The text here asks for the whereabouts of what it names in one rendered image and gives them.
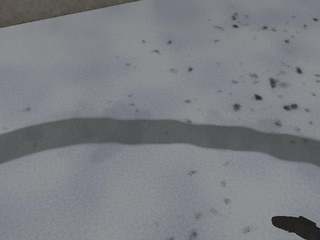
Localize right robot hand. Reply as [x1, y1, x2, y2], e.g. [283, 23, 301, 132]
[271, 216, 320, 240]

